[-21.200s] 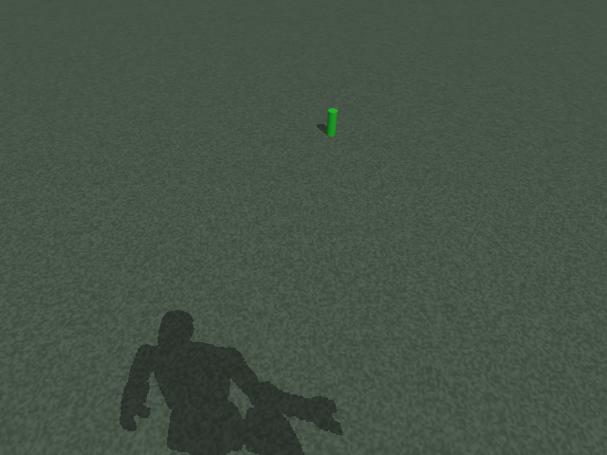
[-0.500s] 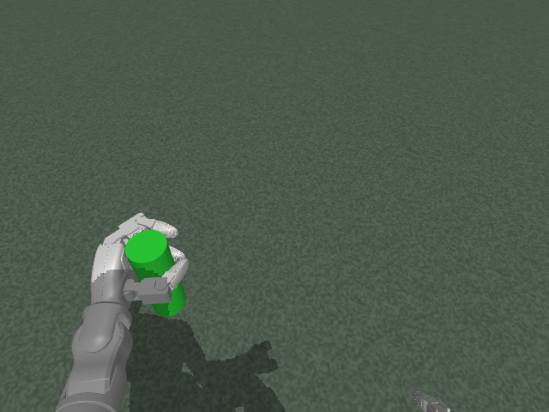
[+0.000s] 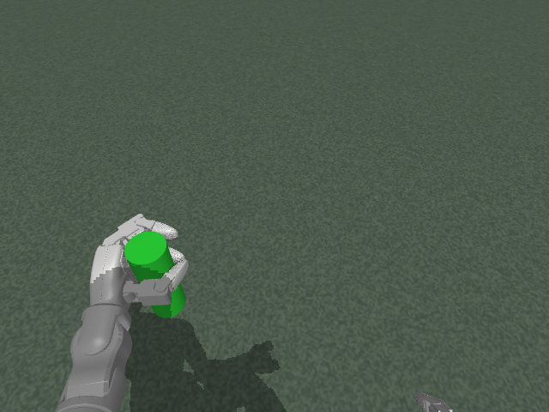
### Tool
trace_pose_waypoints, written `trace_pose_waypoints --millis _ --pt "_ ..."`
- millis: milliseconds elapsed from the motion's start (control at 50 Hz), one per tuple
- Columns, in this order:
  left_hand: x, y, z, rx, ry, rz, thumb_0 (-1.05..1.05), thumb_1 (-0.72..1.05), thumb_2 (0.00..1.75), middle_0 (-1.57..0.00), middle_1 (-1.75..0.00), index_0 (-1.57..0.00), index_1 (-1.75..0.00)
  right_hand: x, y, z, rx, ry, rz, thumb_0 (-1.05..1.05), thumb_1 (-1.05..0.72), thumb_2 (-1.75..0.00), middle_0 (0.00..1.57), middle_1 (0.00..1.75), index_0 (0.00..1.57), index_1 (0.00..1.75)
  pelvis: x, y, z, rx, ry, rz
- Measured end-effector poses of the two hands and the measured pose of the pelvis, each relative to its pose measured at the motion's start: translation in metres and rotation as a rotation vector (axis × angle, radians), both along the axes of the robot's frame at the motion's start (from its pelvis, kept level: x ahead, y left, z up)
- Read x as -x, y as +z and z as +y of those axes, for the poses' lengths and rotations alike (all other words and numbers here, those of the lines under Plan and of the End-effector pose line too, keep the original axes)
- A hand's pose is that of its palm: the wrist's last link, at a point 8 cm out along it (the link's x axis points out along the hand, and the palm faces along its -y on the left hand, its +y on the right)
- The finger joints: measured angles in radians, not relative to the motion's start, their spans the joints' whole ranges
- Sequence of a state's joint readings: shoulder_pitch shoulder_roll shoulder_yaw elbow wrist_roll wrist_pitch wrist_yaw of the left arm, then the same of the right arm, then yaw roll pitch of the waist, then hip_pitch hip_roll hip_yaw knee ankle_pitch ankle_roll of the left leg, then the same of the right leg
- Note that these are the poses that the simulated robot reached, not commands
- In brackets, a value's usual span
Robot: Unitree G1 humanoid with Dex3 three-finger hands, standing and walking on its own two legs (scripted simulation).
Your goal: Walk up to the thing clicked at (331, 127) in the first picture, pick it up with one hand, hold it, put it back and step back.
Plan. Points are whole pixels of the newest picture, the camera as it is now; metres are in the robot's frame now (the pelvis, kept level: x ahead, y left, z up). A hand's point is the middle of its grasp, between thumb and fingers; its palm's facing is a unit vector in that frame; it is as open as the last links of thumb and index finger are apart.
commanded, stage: crouch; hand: left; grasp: from the side
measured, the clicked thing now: (158, 278) +0.33 +0.18 +0.02
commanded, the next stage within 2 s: lower in 1.96 s
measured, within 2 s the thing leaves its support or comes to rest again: neither
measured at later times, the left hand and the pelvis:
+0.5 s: hand (169, 289) +0.33 +0.17 -0.03, palm faces +0.12 -0.99 +0.00, open 7.3 cm; pelvis -0.02 +0.00 -0.04, yaw +0 degrees
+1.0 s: hand (188, 329) +0.36 +0.19 -0.29, palm faces +0.11 -0.99 -0.03, open 7.3 cm; pelvis -0.06 +0.00 -0.25, yaw -2 degrees
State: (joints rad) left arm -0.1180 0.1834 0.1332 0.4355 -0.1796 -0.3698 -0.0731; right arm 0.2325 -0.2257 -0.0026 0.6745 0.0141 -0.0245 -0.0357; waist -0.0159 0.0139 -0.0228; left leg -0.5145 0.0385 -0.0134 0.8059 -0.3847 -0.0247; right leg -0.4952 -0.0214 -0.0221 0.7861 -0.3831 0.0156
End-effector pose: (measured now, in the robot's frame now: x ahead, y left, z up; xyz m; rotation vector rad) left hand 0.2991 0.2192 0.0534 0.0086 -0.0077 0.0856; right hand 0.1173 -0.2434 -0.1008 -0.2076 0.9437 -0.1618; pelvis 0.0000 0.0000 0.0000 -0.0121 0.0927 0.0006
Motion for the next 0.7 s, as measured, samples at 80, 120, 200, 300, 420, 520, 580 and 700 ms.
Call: trace_pose_waypoints --millis 80,120,200,300,420,520,580,700 --pt "-0.002 0.001 0.003 -0.007 0.009 -0.001 0.04 -0.02 1.06 -0.89 -1.09 -0.85 -1.06 -0.003 0.000 0.001 0.002 0.002 -0.002 0.01 -0.91 -0.91 0.20 0.30 0.20 0.30 -0.001 0.000 -0.001 0.000 0.002 0.002" --pt "-0.004 0.000 0.003 -0.013 0.002 0.004 0.04 -0.02 1.06 -0.89 -1.09 -0.85 -1.06 -0.004 0.000 0.001 0.001 0.002 -0.006 0.01 -0.91 -0.91 0.20 0.30 0.20 0.30 0.000 -0.001 -0.001 0.001 0.003 0.002" --pt "-0.006 -0.001 0.002 -0.018 -0.011 0.009 0.04 -0.02 1.06 -0.89 -1.09 -0.85 -1.06 -0.004 0.000 0.001 -0.001 0.002 -0.008 0.01 -0.90 -0.91 0.20 0.30 0.20 0.30 0.000 -0.001 0.000 0.001 0.003 0.003" --pt "-0.004 -0.015 0.002 0.003 0.013 0.039 0.04 -0.02 1.07 -0.89 -1.09 -0.85 -1.07 -0.003 -0.002 0.001 -0.001 0.006 0.000 0.01 -0.89 -0.90 0.20 0.30 0.20 0.30 0.001 -0.003 0.000 0.002 0.003 0.021" --pt "-0.002 -0.049 0.004 0.019 0.037 0.067 0.04 -0.02 1.07 -0.89 -1.09 -0.85 -1.07 0.002 -0.014 -0.003 0.015 0.022 0.030 0.01 -0.88 -0.90 0.20 0.30 0.20 0.30 0.008 -0.015 0.000 0.002 0.005 0.074" --pt "-0.007 -0.092 0.007 0.011 0.027 0.059 0.04 -0.02 1.07 -0.89 -1.09 -0.85 -1.07 0.010 -0.040 -0.010 0.040 0.041 0.064 0.01 -0.88 -0.90 0.20 0.30 0.20 0.30 0.017 -0.042 0.000 0.007 0.006 0.164" --pt "-0.013 -0.124 0.009 0.006 0.012 0.042 0.04 -0.03 1.08 -0.89 -1.09 -0.85 -1.08 0.016 -0.063 -0.014 0.056 0.050 0.089 0.01 -0.88 -0.90 0.20 0.30 0.20 0.30 0.021 -0.066 0.000 0.012 0.005 0.234" --pt "-0.029 -0.189 0.014 -0.007 -0.001 0.003 0.04 -0.03 1.09 -0.90 -1.09 -0.85 -1.08 0.028 -0.127 -0.020 0.077 0.067 0.149 0.01 -0.89 -0.91 0.20 0.30 0.20 0.30 0.029 -0.126 0.001 0.021 -0.002 0.357"
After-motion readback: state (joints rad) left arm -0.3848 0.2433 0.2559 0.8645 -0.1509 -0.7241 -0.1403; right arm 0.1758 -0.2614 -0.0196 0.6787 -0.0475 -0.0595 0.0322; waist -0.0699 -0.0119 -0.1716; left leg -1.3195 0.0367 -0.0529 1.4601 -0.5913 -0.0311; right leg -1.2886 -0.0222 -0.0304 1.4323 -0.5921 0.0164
